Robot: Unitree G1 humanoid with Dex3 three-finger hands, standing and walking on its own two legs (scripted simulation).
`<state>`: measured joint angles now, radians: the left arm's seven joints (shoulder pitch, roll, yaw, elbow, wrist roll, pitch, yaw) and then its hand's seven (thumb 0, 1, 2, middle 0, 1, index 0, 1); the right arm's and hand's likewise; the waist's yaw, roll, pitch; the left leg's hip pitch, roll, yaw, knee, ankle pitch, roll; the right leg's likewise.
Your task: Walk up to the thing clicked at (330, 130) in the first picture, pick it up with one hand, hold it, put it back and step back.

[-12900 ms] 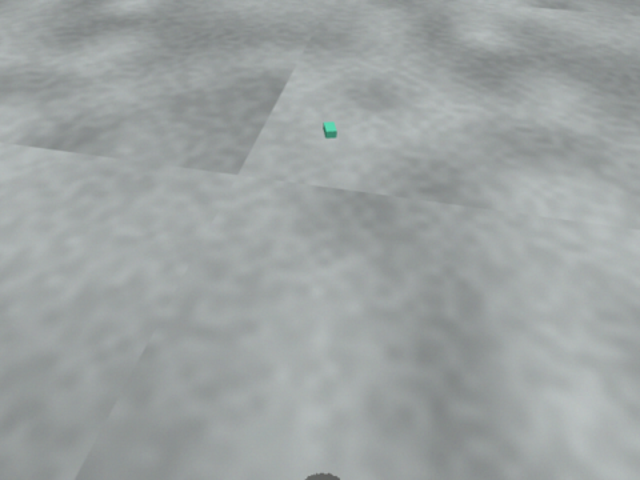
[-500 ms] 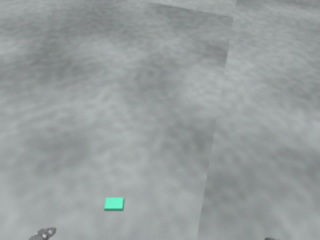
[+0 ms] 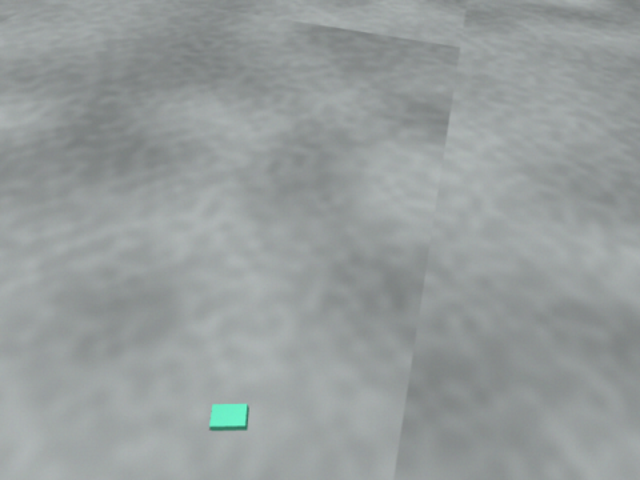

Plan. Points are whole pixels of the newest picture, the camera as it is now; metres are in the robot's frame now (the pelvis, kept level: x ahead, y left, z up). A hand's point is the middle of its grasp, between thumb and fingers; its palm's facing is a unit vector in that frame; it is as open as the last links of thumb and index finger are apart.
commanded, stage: walk up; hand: left
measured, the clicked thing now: (229, 417) +0.43 +0.25 -0.75
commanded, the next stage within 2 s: stand in 0.70 s
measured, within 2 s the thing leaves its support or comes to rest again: neither
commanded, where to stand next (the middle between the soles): +0.05 +0.00 m, yaw +1 degrees
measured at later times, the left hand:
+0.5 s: hand out of the picture +0.08 +0.26 -0.15, palm faces -0.01 -0.95 -0.31, open 7.4 cm
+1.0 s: hand out of the picture +0.09 +0.26 -0.14, palm faces -0.02 -0.94 -0.33, open 7.4 cm
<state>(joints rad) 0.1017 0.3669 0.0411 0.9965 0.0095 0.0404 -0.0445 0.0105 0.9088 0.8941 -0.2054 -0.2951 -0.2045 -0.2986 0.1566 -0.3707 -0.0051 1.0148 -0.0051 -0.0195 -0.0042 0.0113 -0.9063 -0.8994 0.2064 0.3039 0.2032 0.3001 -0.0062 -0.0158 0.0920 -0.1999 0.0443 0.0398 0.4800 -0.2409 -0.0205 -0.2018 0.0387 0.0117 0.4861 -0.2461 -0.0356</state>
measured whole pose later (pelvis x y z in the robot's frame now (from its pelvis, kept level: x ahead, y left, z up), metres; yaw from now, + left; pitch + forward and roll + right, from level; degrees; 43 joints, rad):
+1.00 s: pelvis +0.01 +0.01 +0.01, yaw +0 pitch -2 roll +0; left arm 0.10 0.35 0.00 1.13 0.00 -0.01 -0.02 0.01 0.91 0.89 -0.21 -0.30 -0.20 -0.30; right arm 0.12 -0.34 0.01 1.13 -0.01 -0.01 0.01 0.01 -0.91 -0.90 0.21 0.30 0.20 0.30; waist -0.01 0.01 0.05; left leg -0.11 0.03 0.04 0.31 -0.17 -0.01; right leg -0.11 0.02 0.02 0.31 -0.18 -0.02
